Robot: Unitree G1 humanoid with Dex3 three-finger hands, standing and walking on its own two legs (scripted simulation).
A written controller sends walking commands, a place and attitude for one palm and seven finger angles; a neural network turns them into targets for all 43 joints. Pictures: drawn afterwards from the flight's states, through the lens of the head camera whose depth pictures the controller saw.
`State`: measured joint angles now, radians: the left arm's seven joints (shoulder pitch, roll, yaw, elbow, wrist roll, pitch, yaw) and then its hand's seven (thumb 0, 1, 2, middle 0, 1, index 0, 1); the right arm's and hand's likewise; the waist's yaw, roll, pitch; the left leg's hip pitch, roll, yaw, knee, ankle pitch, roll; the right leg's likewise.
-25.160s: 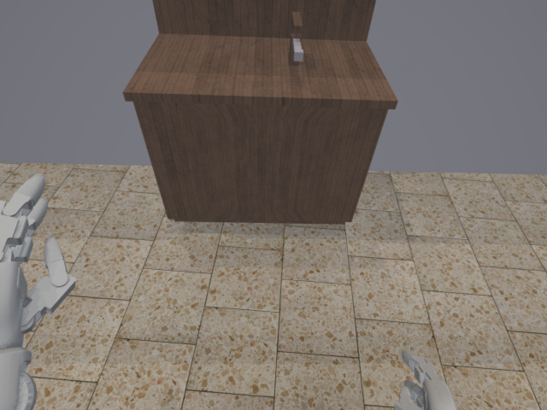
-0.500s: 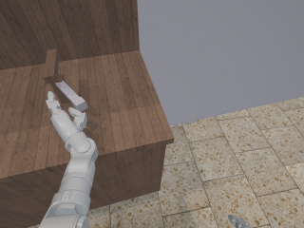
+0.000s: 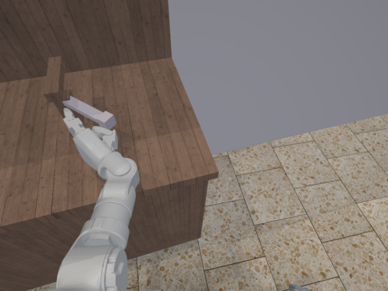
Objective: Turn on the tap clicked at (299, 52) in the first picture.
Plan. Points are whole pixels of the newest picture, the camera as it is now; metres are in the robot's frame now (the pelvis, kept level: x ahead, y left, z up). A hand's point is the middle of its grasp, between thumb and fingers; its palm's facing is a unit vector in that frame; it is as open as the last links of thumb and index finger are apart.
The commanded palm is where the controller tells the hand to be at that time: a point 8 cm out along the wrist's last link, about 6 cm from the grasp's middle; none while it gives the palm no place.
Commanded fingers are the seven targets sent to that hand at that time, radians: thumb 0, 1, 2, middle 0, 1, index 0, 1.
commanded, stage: push the lever round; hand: left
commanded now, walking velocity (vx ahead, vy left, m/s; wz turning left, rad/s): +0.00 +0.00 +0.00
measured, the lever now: (106, 121) +0.46 +0.20 +0.08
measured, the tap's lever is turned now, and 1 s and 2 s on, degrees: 43 64 71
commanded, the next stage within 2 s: lift the hand up off the lever in 1.06 s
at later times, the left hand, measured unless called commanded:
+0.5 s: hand (123, 125) +0.46 +0.16 +0.07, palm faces +0.79 -0.60 -0.12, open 7.7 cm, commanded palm +0.41 +0.18 +0.08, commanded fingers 0.00 0.90 0.90 -0.15 -0.15 -0.15 -0.15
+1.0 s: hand (124, 117) +0.48 +0.16 +0.07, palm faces +0.80 -0.58 -0.12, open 7.9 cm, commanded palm +0.43 +0.18 +0.08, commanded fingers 0.00 0.90 0.90 -0.15 -0.15 -0.15 -0.15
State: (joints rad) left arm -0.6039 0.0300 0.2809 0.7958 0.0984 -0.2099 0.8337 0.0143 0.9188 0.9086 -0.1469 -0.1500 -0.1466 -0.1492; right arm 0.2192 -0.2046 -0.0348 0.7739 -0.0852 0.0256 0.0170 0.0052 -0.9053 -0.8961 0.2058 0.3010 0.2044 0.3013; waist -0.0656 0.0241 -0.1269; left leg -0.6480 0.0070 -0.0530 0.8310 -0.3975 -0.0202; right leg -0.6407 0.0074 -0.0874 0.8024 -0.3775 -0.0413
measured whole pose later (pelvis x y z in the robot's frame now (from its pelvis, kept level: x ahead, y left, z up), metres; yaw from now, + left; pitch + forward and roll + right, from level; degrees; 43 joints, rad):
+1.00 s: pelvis +0.01 -0.01 -0.01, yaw +0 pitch +16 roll -1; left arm -0.84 0.08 0.44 1.01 0.19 -0.18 0.96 0.02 0.90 0.90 -0.15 -0.15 -0.14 -0.15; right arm 0.29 -0.20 -0.05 0.80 -0.14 0.01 0.07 0.00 -0.91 -0.90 0.21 0.30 0.20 0.30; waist -0.12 0.03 -0.16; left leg -0.74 0.02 -0.06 0.86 -0.41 -0.03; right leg -0.73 0.02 -0.10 0.83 -0.39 -0.06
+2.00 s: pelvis +0.02 -0.01 +0.00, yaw +0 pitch +15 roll -1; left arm -0.84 0.03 0.41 0.92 0.16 -0.06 0.95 0.02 0.90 0.90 -0.15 -0.15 -0.15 -0.15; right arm 0.27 -0.20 -0.05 0.79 -0.14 0.03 0.08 0.00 -0.91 -0.90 0.20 0.30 0.20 0.30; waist -0.10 0.04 -0.16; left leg -0.65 0.02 -0.05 0.78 -0.40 -0.03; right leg -0.64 0.02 -0.09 0.76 -0.38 -0.05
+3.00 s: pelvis +0.02 -0.01 +0.02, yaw +0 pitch +10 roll +0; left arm -0.81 -0.01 0.37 0.80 0.13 0.08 0.94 0.02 0.90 0.90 -0.15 -0.15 -0.15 -0.15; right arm 0.25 -0.20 -0.05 0.81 -0.11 0.02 0.04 0.00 -0.91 -0.90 0.21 0.30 0.20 0.30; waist -0.07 0.04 -0.13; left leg -0.50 0.01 -0.04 0.67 -0.35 -0.03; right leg -0.51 0.02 -0.08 0.66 -0.34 -0.05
